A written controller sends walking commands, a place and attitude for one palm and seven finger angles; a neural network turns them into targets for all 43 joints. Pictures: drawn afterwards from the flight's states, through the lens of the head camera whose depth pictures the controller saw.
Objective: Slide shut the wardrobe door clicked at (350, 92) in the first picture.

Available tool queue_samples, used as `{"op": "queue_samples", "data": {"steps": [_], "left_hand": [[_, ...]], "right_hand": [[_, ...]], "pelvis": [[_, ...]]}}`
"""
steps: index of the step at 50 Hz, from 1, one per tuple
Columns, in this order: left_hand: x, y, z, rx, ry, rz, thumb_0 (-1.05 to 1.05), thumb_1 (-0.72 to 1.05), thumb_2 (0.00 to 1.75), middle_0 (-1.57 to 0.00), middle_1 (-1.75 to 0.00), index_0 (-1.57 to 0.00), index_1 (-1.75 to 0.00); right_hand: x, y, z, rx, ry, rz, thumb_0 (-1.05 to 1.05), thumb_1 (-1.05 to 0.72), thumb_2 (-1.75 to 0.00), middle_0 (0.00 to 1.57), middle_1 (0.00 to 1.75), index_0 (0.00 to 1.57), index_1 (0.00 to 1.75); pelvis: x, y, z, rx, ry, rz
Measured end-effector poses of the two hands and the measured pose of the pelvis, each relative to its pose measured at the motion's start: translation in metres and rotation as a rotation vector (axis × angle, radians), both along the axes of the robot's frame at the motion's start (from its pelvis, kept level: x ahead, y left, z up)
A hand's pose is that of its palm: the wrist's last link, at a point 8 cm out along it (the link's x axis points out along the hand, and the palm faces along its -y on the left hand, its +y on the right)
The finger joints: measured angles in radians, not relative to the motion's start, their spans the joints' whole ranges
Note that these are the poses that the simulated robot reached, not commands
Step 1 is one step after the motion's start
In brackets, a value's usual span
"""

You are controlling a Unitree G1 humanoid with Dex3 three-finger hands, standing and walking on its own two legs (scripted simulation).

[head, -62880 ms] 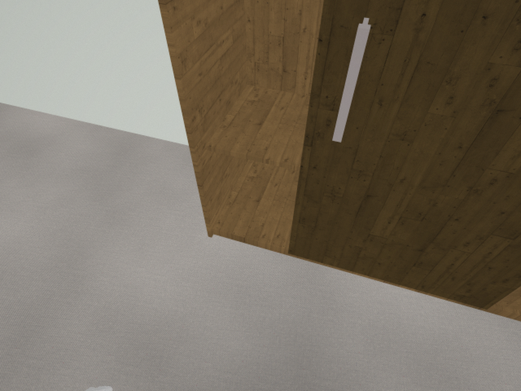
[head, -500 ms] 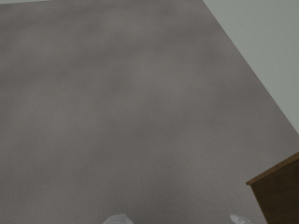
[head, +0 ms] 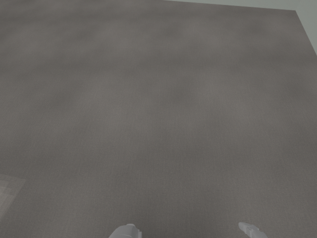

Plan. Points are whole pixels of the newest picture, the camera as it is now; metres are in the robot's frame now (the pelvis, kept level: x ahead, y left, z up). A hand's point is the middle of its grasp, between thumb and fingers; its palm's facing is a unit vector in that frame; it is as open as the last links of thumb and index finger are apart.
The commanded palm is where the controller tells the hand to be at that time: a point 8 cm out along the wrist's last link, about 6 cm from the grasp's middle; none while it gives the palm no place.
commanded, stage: walk to a spot facing it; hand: right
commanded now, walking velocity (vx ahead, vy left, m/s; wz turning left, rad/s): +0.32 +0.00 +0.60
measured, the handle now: out of the picture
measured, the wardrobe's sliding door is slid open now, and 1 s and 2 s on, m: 0.00 0.00 0.00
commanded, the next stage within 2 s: turn to face it in 0.62 s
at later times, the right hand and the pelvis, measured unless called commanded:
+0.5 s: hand (202, 180) +0.32 -0.11 -0.16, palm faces -0.32 +0.94 -0.15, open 7.4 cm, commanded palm none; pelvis +0.16 +0.04 +0.00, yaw +17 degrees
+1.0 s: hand (176, 140) +0.48 -0.02 -0.19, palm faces -0.29 +0.94 -0.17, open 7.3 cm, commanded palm none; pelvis +0.34 +0.13 -0.01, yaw +17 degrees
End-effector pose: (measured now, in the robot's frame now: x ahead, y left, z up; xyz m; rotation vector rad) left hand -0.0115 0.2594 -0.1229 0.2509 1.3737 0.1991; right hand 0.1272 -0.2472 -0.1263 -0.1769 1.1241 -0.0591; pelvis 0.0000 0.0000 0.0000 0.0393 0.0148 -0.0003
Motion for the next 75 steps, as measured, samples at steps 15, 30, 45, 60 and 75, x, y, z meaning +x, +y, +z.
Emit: {"op": "queue_samples", "data": {"steps": [15, 30, 45, 60, 75], "left_hand": [[0.099, 0.027, -0.006, 0.026, -0.196, 0.158, 0.01, 0.91, 0.9, -0.2, -0.3, -0.2, -0.3], [0.081, 0.007, -0.025, -0.11, 0.066, 0.41, 0.01, 0.9, 0.9, -0.2, -0.3, -0.2, -0.3], [0.265, 0.097, -0.016, 0.018, -0.172, 0.389, 0.01, 0.91, 0.9, -0.2, -0.3, -0.19, -0.3], [0.385, 0.135, -0.026, -0.092, -0.05, 0.192, 0.01, 0.92, 0.9, -0.2, -0.3, -0.2, -0.3], [0.518, 0.165, -0.018, -0.019, -0.186, -0.082, 0.01, 0.91, 0.9, -0.2, -0.3, -0.2, -0.3]], "right_hand": [[0.079, 0.034, -0.028, -0.026, 0.091, 0.155, 0.0, -0.91, -0.9, 0.2, 0.3, 0.2, 0.3], [0.283, 0.136, -0.005, -0.002, -0.055, 0.373, 0.01, -0.91, -0.9, 0.2, 0.3, 0.2, 0.3], [0.34, 0.17, -0.037, -0.007, 0.093, 0.339, 0.0, -0.91, -0.9, 0.2, 0.3, 0.2, 0.3], [0.345, 0.171, -0.014, -0.076, 0.081, 0.053, 0.0, -0.91, -0.9, 0.2, 0.3, 0.2, 0.3], [0.338, 0.142, -0.016, -0.107, 0.119, -0.148, 0.01, -0.91, -0.9, 0.2, 0.3, 0.2, 0.3]], "pelvis": [[0.087, 0.014, -0.015, -0.029, -0.014, 0.194], [0.199, 0.068, -0.014, -0.029, -0.012, 0.346], [0.313, 0.107, -0.019, -0.013, -0.022, 0.382], [0.377, 0.154, -0.008, -0.077, -0.019, 0.148], [0.409, 0.161, -0.016, -0.035, -0.012, -0.04]]}}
